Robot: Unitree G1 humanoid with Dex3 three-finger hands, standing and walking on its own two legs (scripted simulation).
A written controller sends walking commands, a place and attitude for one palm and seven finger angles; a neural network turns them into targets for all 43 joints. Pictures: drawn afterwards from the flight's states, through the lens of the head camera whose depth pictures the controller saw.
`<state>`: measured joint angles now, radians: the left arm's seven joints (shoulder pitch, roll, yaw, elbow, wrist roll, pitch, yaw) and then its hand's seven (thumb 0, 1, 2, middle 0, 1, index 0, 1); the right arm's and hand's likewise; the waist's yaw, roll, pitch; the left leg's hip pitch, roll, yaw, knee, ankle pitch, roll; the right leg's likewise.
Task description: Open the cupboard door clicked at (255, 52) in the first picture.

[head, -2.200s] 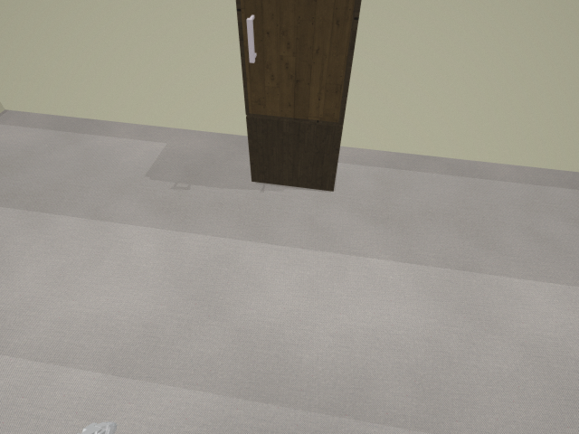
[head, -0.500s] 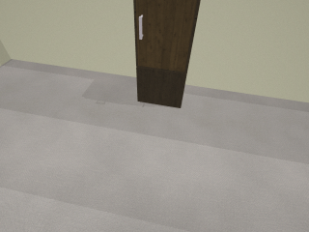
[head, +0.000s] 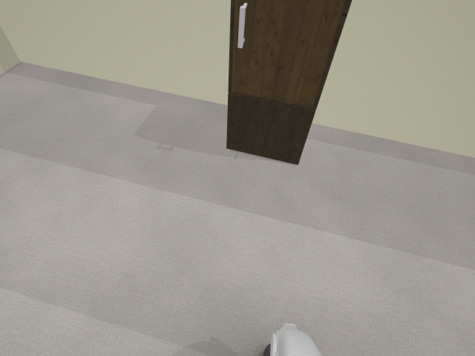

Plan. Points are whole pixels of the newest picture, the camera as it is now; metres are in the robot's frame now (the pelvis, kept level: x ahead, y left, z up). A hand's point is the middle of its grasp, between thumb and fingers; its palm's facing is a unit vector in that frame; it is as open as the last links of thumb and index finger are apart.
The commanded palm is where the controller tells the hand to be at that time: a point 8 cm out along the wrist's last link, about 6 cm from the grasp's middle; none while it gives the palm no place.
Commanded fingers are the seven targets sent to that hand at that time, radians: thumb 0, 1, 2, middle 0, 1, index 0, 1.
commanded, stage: walk to a spot facing it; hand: left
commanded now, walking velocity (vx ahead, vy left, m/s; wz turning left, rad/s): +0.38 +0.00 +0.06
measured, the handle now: (242, 25) +1.24 -0.01 -0.03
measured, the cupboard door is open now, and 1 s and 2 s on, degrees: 0 0 0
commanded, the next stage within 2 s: turn to face it in 0.48 s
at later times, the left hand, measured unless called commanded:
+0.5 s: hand (153, 329) +0.20 +0.17 -0.18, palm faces +0.19 -0.96 -0.19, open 7.2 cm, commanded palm none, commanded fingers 0.00 0.90 0.90 -0.20 -0.30 -0.20 -0.30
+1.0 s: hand (156, 230) +0.42 +0.20 -0.18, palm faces +0.05 -0.97 -0.23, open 7.3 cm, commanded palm none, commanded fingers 0.00 0.90 0.90 -0.20 -0.30 -0.20 -0.30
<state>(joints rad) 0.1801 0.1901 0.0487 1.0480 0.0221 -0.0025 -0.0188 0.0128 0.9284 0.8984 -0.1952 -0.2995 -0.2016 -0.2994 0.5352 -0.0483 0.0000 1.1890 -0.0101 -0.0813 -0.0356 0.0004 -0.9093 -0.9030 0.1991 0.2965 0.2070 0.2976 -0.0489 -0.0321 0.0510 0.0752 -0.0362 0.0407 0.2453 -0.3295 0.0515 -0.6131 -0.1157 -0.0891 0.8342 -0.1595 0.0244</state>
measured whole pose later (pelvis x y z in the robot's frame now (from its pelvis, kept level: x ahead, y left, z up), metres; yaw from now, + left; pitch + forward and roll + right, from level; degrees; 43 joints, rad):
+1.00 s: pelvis +0.39 +0.01 -0.01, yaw -1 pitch -3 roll +1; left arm 0.25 0.17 0.07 1.01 0.03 0.03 0.00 0.01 0.93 0.90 -0.20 -0.30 -0.20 -0.30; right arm 0.22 -0.18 -0.05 1.04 -0.02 0.00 -0.03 -0.01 -0.93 -0.90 0.20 0.30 0.21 0.30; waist 0.01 0.01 0.07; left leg -0.16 0.12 0.32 0.59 -0.35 -0.01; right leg -0.37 -0.08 -0.12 0.69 -0.27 0.03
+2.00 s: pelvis +0.50 -0.04 +0.00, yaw -13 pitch +0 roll +0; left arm 0.26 0.16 0.05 1.05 0.02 -0.06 0.01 -0.01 0.94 0.90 -0.20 -0.30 -0.21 -0.30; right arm 0.36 -0.18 -0.05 1.13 -0.02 0.01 0.00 0.01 -0.91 -0.90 0.20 0.30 0.20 0.30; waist -0.02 0.03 0.02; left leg -0.44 0.11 0.09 1.02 -0.37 -0.02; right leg -0.15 -0.02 -0.13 0.44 -0.29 -0.03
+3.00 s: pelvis +0.64 -0.04 -0.01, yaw -12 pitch +0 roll +0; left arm 0.16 0.21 0.06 1.00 0.02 0.06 0.03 0.00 0.90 0.90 -0.20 -0.30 -0.20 -0.30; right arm 0.20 -0.16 -0.03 1.01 -0.02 0.03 -0.03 0.00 -0.91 -0.90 0.19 0.30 0.20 0.30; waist 0.00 -0.05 0.06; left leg -0.22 0.01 0.06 0.54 -0.32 0.01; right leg -0.41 -0.05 -0.02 0.76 -0.40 0.02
